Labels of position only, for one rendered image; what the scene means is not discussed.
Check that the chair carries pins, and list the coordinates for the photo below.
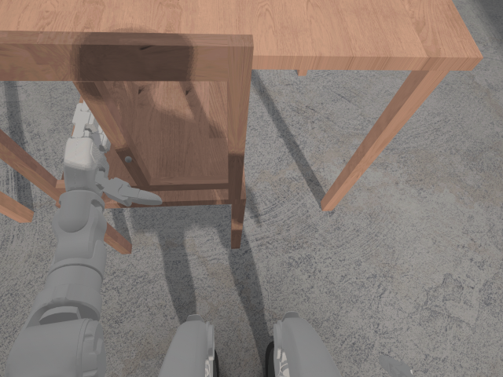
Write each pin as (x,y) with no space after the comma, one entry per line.
(177,104)

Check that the left robot thigh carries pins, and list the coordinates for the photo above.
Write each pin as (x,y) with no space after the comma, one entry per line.
(193,345)

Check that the left robot hand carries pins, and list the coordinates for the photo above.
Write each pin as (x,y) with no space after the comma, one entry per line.
(83,156)

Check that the robot thigh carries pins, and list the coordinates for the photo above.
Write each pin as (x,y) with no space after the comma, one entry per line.
(296,342)
(193,345)

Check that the right robot hand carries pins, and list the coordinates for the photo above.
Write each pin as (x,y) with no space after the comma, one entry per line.
(394,367)

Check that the robot left upper arm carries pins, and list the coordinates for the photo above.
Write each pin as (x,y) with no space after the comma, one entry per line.
(73,348)

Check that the right robot thigh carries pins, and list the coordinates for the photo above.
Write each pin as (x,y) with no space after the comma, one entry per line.
(296,342)

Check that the left robot forearm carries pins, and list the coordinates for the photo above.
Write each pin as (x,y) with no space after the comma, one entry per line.
(73,284)

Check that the table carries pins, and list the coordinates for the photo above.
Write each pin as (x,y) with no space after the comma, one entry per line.
(427,37)

